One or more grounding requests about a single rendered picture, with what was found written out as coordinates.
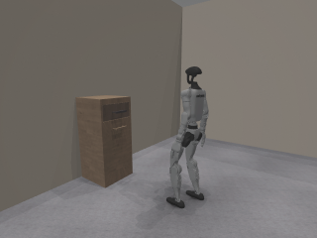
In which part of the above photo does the cabinet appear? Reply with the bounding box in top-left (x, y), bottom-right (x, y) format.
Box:
top-left (75, 95), bottom-right (133, 188)

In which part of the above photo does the robot right hand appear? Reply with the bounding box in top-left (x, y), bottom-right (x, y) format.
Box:
top-left (196, 132), bottom-right (206, 148)

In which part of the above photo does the robot left foot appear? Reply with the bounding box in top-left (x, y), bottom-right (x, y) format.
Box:
top-left (166, 197), bottom-right (185, 208)

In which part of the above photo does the left robot upper arm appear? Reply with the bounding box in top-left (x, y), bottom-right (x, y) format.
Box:
top-left (180, 89), bottom-right (192, 120)

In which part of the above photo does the left robot thigh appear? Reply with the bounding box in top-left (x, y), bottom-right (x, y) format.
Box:
top-left (169, 133), bottom-right (192, 174)

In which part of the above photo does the left robot forearm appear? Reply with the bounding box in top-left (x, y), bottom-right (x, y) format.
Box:
top-left (175, 112), bottom-right (189, 143)

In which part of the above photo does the right robot forearm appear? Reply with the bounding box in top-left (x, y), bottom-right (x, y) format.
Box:
top-left (199, 113), bottom-right (209, 133)

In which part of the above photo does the robot left hand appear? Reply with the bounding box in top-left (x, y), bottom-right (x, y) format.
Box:
top-left (170, 141), bottom-right (182, 161)

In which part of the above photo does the handle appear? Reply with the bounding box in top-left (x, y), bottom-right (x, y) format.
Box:
top-left (112, 110), bottom-right (127, 114)
top-left (115, 126), bottom-right (127, 131)

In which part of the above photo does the drawer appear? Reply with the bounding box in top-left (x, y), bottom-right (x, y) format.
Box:
top-left (102, 102), bottom-right (130, 122)

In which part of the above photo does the right robot upper arm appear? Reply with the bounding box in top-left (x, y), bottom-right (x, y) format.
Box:
top-left (202, 89), bottom-right (209, 116)

